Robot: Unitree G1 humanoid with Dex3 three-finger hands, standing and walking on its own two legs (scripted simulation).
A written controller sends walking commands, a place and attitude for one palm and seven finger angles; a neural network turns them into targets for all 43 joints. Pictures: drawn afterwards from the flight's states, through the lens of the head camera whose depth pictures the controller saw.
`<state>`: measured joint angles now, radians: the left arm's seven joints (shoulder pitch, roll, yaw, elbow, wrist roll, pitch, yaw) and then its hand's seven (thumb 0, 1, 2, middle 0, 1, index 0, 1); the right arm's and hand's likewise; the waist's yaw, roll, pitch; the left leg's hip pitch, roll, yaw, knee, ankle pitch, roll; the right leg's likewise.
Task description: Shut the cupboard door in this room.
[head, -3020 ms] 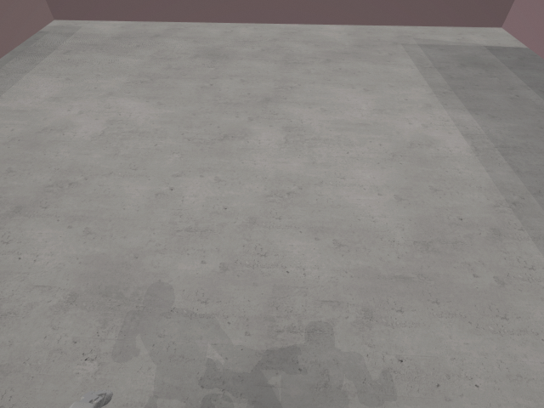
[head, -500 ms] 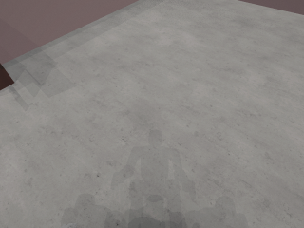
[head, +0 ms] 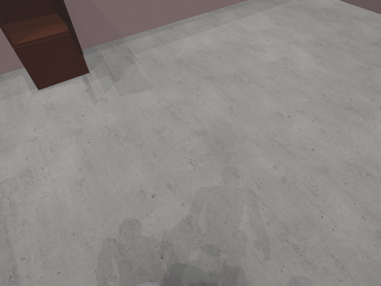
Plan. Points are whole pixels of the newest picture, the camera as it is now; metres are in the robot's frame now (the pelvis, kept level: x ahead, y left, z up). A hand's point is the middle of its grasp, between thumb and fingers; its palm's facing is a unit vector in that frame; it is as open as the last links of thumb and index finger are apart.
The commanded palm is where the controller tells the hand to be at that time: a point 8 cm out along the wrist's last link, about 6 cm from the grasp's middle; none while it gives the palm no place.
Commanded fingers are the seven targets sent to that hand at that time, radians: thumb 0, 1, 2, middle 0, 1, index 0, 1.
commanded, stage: turn or walk to find it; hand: left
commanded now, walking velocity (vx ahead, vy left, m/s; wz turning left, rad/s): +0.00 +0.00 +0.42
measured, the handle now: out of the picture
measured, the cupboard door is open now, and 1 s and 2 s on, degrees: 82 82 82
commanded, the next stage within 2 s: stand and wait in 0.80 s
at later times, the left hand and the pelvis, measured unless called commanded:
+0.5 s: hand out of the picture +0.02 +0.26 -0.16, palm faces +0.21 -0.95 -0.25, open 7.4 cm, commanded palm none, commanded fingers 0.00 0.90 0.90 -0.20 -0.30 -0.20 -0.30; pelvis -0.03 +0.04 +0.01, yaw +10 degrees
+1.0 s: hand out of the picture -0.10 +0.19 -0.16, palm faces +0.41 -0.88 -0.25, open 7.3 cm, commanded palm none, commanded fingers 0.00 0.90 0.90 -0.20 -0.30 -0.20 -0.30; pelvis -0.07 +0.00 +0.00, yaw +23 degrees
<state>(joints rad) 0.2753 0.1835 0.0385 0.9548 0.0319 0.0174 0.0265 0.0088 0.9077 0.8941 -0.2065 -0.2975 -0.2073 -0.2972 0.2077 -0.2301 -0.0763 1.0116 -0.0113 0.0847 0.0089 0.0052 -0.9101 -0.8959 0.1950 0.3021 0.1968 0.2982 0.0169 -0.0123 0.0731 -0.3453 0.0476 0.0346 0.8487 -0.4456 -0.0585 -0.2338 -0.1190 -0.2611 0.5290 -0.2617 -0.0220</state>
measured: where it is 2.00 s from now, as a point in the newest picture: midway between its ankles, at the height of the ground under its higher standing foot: outside the picture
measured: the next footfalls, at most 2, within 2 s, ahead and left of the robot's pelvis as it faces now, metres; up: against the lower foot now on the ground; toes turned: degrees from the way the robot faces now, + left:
left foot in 0.08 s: +0.02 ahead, +0.13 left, +0.00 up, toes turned +7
right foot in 0.64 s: +0.01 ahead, -0.09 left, +0.00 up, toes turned +12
